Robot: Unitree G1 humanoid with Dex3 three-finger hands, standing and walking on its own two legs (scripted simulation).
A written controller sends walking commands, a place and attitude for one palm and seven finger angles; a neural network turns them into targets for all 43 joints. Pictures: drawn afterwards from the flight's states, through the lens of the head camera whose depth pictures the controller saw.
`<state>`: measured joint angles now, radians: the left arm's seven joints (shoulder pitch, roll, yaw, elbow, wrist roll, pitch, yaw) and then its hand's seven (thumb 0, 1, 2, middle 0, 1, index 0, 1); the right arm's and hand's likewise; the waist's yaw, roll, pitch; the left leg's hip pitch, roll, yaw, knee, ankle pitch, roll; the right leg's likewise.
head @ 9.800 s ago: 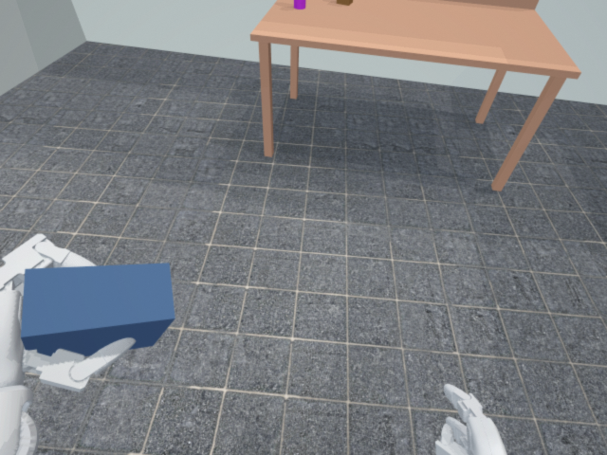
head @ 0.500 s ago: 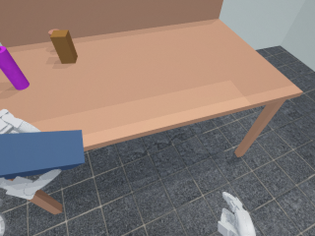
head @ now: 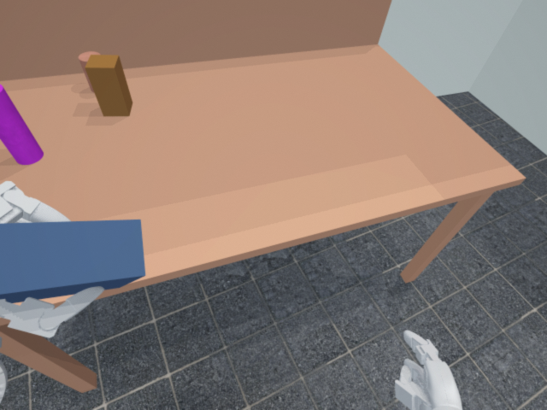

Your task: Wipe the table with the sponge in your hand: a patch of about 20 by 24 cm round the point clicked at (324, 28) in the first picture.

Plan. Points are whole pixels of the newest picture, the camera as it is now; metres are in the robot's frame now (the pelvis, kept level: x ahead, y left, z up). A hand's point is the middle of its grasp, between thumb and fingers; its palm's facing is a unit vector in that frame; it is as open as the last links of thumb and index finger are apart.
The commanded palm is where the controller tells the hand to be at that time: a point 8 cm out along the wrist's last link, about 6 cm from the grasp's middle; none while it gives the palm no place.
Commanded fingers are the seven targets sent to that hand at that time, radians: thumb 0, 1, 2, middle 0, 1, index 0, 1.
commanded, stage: come to a stop and stand still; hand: left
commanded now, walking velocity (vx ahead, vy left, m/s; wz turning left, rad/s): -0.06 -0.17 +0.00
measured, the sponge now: (89, 260) +0.24 +0.22 +0.15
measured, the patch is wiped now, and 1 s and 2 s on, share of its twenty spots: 0.00 0.00 0.00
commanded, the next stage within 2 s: look again from close up in 0.76 s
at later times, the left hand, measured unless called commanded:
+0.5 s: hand (72, 311) +0.18 +0.21 +0.17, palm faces +0.36 -0.85 -0.38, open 9.8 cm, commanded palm +0.13 +0.25 +0.18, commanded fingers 0.00 0.10 1.30 -1.20 -1.60 -1.20 -1.60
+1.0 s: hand (1, 266) +0.20 +0.26 +0.20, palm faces +0.47 -0.79 -0.39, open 9.8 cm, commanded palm +0.12 +0.26 +0.18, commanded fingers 0.00 0.10 1.30 -1.20 -1.60 -1.20 -1.60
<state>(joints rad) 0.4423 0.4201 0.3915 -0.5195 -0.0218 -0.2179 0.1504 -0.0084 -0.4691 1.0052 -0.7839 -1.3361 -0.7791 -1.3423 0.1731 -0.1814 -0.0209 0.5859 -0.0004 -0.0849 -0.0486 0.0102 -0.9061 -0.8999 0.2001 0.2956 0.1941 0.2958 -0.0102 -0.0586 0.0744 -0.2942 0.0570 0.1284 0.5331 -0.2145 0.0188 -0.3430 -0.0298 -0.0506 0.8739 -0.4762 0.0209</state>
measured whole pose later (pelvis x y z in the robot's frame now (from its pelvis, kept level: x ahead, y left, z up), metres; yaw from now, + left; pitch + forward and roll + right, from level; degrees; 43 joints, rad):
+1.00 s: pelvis -0.05 -0.01 +0.01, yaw -2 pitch -1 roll -1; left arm 0.20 0.44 0.43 -0.27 -0.04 -0.24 0.11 -0.01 -0.47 1.01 -0.78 -1.34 -0.78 -1.34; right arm 0.24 -0.21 0.03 0.61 0.01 -0.14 -0.02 0.01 -0.90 -0.90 0.20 0.30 0.20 0.30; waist 0.05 0.01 0.05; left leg -0.26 0.02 0.02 0.49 -0.21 0.01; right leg -0.25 0.06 -0.09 0.39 -0.12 -0.06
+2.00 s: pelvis +0.02 +0.07 -0.02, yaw -3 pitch -2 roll -2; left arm 0.41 0.36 0.40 -0.53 -0.03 -0.24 0.12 -0.01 -0.47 1.01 -0.78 -1.34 -0.78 -1.35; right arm 0.20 -0.21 -0.01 0.59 0.01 -0.08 -0.01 0.01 -0.90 -0.90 0.21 0.30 0.20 0.30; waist 0.03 -0.05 0.07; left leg -0.33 -0.04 0.04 0.75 -0.37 0.08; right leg -0.33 -0.03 0.00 0.86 -0.45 -0.01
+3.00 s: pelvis +0.10 +0.13 +0.00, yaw -3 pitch -1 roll -1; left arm 0.46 0.38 0.37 -0.51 -0.03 -0.19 0.09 -0.01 -0.47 1.02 -0.78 -1.34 -0.78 -1.35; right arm 0.18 -0.17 0.03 0.58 0.01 -0.11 -0.02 0.01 -0.90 -0.90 0.21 0.30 0.20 0.30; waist 0.00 -0.02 0.04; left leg -0.25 0.00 0.04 0.54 -0.28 0.03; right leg -0.20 0.01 -0.06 0.47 -0.26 -0.01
